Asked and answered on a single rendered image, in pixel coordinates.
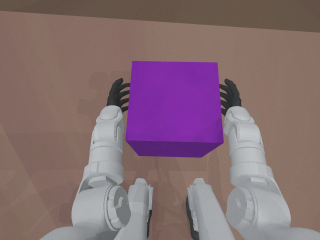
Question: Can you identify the right robot hand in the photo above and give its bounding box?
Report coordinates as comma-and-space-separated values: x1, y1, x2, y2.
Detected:
219, 78, 242, 116

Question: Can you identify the robot left foot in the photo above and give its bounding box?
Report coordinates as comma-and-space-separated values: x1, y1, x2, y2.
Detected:
147, 210, 152, 238

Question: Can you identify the right robot upper arm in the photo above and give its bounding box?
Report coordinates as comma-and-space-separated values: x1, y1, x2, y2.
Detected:
225, 185, 320, 240

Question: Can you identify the right robot forearm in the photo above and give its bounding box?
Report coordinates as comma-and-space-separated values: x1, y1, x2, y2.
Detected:
223, 106, 291, 215

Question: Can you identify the robot foot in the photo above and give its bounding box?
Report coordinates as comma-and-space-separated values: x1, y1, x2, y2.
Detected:
147, 210, 152, 238
186, 196, 200, 240

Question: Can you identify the carton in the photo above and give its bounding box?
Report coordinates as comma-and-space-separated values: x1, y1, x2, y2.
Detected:
125, 61, 224, 158

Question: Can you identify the left robot forearm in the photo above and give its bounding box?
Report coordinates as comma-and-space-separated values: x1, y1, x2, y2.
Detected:
71, 105, 126, 224

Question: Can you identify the left robot hand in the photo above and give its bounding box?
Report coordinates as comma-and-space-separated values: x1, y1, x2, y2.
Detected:
106, 78, 131, 113

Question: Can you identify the robot right foot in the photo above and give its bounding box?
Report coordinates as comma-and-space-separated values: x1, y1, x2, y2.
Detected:
186, 196, 200, 240

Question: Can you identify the left robot upper arm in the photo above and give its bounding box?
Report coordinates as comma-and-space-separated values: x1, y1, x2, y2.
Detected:
39, 184, 131, 240

